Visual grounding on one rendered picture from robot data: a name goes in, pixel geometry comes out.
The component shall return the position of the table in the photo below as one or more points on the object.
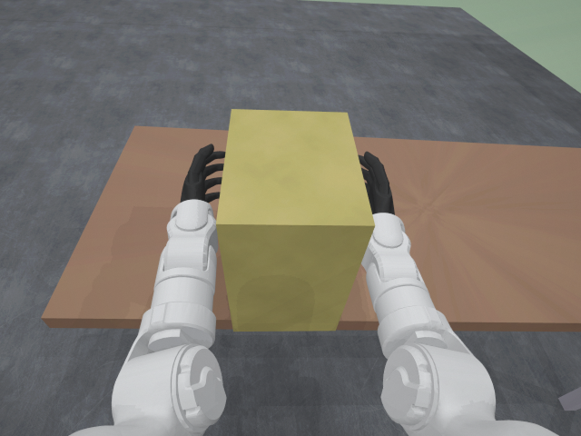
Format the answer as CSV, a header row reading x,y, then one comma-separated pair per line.
x,y
495,231

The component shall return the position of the robot left upper arm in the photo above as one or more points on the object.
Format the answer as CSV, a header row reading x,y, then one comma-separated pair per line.
x,y
174,392

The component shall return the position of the left robot forearm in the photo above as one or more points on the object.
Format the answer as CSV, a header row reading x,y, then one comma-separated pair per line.
x,y
181,310

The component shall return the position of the right robot forearm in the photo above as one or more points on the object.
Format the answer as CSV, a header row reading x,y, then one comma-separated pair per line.
x,y
399,295

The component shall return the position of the robot right upper arm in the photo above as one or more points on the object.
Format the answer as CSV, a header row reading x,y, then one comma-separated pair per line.
x,y
431,391

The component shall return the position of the robot right hand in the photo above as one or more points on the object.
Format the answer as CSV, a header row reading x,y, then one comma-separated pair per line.
x,y
378,190

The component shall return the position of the carton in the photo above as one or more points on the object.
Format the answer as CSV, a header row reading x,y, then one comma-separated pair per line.
x,y
293,221

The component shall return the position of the robot left hand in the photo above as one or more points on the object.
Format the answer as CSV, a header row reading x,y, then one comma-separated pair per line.
x,y
195,186

